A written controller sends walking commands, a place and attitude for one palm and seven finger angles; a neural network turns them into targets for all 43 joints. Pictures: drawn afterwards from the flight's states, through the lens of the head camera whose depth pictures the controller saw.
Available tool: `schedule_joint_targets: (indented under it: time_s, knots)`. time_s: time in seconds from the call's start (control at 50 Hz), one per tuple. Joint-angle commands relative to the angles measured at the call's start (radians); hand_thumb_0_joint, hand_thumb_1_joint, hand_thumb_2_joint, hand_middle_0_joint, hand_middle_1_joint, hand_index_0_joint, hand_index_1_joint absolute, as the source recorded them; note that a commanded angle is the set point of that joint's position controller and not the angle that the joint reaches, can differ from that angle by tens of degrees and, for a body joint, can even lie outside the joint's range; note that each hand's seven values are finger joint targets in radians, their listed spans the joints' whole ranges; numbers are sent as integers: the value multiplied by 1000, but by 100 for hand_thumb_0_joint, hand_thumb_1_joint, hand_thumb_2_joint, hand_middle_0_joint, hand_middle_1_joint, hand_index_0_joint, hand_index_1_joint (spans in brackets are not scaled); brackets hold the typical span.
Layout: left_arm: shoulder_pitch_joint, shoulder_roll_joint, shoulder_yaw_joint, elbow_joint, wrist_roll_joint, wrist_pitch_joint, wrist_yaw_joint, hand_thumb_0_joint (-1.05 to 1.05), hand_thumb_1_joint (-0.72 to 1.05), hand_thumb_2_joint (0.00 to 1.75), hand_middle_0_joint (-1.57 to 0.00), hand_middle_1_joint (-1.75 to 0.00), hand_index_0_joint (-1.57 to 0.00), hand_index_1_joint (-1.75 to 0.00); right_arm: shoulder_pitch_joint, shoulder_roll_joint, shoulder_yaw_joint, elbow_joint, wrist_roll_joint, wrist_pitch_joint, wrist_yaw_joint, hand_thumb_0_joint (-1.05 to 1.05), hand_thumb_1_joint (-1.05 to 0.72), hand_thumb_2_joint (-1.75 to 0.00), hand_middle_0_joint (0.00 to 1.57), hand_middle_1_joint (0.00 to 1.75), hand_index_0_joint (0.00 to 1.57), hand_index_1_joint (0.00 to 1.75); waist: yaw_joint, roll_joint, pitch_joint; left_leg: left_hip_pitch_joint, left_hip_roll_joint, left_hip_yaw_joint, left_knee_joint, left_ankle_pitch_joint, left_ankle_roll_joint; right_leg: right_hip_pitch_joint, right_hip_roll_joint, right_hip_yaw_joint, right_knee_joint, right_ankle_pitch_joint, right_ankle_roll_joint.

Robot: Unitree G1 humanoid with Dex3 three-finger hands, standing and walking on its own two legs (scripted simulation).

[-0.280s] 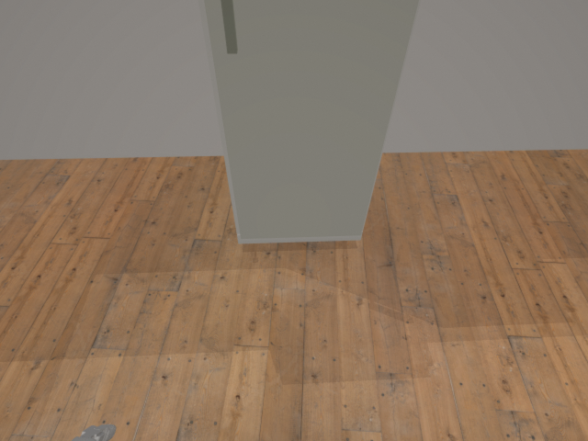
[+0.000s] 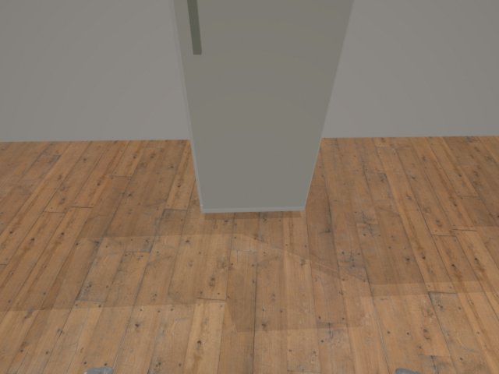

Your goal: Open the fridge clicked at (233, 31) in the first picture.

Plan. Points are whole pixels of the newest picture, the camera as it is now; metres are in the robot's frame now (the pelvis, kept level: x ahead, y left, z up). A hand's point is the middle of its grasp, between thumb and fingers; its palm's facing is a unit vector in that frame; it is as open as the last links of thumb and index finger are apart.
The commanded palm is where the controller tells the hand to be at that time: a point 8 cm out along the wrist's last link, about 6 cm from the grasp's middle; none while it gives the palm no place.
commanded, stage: stand and wait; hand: left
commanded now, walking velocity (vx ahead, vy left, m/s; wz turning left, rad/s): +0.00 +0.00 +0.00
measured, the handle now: (193, 1) +0.94 +0.22 +0.23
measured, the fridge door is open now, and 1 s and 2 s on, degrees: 0 0 0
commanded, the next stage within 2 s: look at it before walking up in 0.54 s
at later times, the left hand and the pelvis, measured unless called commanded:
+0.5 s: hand out of the picture +0.05 +0.24 -0.15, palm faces -0.03 -0.94 -0.34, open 7.4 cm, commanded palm none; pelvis -0.02 -0.01 +0.00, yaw +0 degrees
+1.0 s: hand out of the picture +0.07 +0.23 -0.15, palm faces -0.03 -0.94 -0.34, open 7.4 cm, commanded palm none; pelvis -0.01 -0.01 +0.00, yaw +0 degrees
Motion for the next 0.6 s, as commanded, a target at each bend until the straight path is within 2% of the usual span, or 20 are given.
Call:
schedule_joint_targets:
  time_s: [0.0, 0.28, 0.58]
  knots:
    - [-47, 218, 53, -59, 5, -23, 14, 0, 90, 90, -20, -30, -20, -30, -38, -216, -53, -52, -1, -19, -19, 0, -90, -90, 20, 30, 20, 30, -7, 7, -63, 13, 120, -82, -82, 219, 27, 19, -92, 71, -67, 220, -49]
    - [-36, 221, 49, -8, 1, -24, 10, 0, 90, 90, -20, -30, -20, -30, -14, -222, -45, 11, 1, -17, -16, 0, -90, -90, 20, 30, 20, 30, -4, 12, -32, 1, 124, -93, -126, 107, 19, 4, -95, 93, -126, 103, -48]
    - [-37, 224, 48, 7, 2, -26, 10, 0, 90, 90, -20, -30, -20, -30, 2, -224, -43, 36, 2, -17, -15, 0, -90, -90, 20, 30, 20, 30, -6, -4, -21, -2, 127, -94, -137, 96, 15, -7, -94, 107, -145, 85, -49]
